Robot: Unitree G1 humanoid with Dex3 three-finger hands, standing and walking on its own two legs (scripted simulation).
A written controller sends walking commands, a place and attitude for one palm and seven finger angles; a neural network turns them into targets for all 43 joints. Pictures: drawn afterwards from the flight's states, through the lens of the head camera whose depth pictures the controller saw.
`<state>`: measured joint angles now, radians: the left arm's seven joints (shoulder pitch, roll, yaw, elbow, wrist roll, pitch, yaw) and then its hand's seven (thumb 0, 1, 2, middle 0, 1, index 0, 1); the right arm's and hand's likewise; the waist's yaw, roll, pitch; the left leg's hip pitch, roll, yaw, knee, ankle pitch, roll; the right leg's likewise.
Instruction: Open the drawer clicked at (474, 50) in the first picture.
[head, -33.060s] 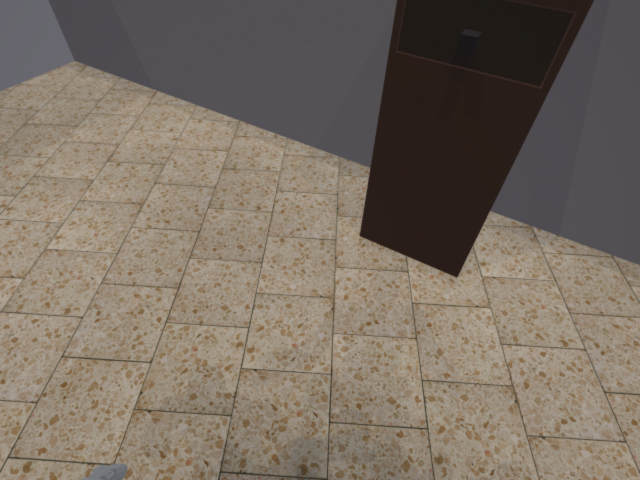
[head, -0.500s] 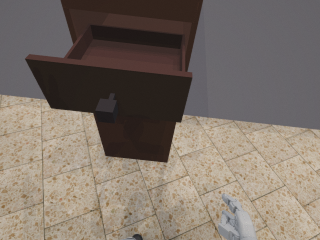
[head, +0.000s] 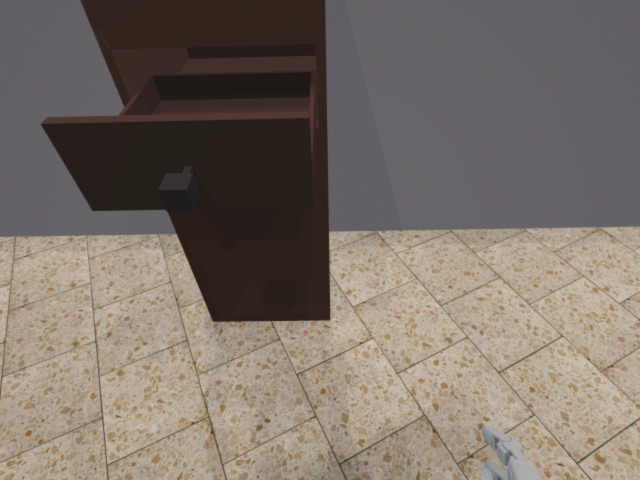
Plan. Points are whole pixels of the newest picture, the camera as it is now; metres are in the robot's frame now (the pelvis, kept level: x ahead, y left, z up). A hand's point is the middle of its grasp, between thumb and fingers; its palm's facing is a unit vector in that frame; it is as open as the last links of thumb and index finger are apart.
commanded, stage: stop stepping back and stand still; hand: left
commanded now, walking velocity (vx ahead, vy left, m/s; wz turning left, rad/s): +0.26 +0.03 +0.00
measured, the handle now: (183, 184) +0.51 +0.20 +0.12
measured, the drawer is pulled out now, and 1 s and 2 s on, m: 0.28 0.28 0.28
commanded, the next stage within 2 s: let the arm hang, fingers relaxed in 0.92 s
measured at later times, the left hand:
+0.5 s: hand (20, 288) +0.23 +0.24 +0.23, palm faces +0.41 -0.81 -0.43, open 7.4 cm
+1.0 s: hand (7, 305) +0.21 +0.23 +0.24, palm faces +0.40 -0.79 -0.45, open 7.4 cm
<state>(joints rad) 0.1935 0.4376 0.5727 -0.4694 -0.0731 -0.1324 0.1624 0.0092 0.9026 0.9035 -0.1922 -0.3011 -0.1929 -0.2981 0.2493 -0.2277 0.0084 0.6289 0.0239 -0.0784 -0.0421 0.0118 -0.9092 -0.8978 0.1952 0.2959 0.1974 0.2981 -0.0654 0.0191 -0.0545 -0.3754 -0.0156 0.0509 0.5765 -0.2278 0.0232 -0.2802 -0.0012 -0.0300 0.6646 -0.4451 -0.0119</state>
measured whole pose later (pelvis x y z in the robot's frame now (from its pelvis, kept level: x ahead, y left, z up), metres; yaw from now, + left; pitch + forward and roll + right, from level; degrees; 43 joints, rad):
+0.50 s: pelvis +0.01 +0.02 +0.00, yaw +0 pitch -1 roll +0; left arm 0.41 0.39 0.45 -0.63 -0.05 -0.18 0.10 0.02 0.90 0.90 -0.20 -0.30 -0.20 -0.30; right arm 0.19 -0.24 -0.02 0.58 0.03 -0.09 -0.02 0.01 -0.91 -0.90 0.19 0.30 0.20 0.30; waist -0.03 0.01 0.04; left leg -0.31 0.01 0.04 0.57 -0.24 0.00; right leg -0.20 0.00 -0.04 0.60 -0.38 -0.01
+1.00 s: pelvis +0.00 +0.01 +0.01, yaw +0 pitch +0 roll -1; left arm 0.48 0.43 0.48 -0.70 -0.06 -0.20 0.12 0.01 0.89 0.90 -0.21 -0.30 -0.21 -0.30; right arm 0.25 -0.26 -0.02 0.64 0.03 -0.08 -0.05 0.01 -0.91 -0.90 0.20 0.30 0.20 0.30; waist -0.04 0.01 0.02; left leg -0.28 0.04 0.00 0.55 -0.26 -0.01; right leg -0.18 0.05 -0.07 0.50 -0.32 -0.05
